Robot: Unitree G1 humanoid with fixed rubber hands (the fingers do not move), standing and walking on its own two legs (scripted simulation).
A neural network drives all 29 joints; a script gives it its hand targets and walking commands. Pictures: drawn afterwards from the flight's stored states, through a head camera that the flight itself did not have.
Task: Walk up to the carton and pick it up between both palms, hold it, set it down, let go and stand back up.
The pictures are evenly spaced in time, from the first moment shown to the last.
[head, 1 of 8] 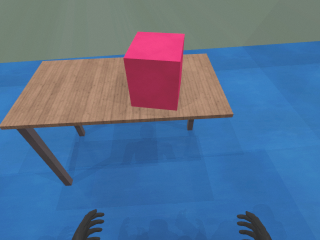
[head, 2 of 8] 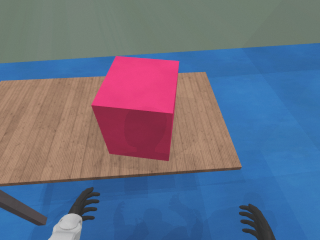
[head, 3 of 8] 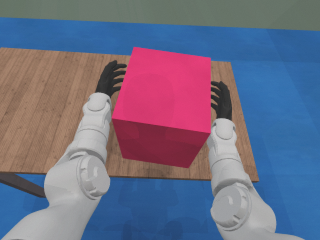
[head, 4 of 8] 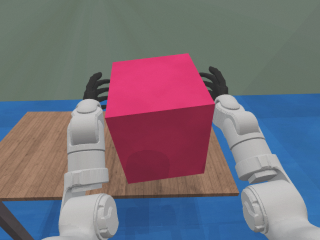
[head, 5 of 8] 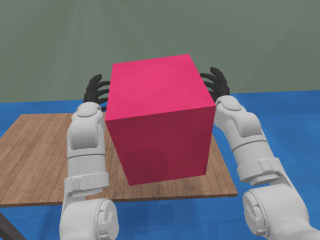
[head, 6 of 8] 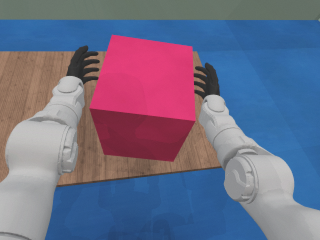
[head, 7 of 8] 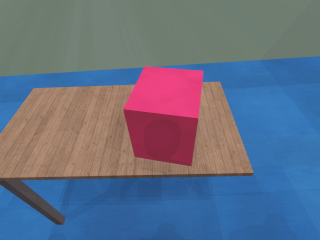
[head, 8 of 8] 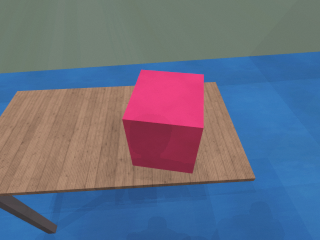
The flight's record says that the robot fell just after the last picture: no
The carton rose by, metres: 0.19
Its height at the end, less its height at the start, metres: +0.00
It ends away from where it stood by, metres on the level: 0.04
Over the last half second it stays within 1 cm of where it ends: yes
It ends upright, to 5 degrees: yes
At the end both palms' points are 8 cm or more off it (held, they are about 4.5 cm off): yes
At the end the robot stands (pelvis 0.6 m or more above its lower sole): yes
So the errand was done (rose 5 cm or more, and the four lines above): yes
